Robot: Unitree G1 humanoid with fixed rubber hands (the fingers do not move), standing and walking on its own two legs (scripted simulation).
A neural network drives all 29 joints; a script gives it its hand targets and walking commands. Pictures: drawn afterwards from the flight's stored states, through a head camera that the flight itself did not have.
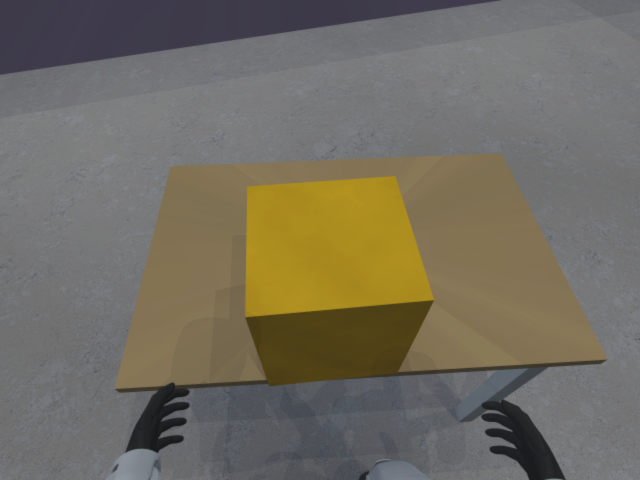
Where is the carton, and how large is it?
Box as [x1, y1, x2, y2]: [245, 176, 433, 385]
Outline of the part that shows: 395,176 247,186 245,317 269,385 397,372 433,301 433,298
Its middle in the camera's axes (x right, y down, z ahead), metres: +0.01 +0.06 +0.58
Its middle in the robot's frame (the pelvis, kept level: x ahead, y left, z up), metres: +0.38 +0.00 -0.04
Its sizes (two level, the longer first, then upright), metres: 0.210 0.200 0.250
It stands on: a table, 0.59 m high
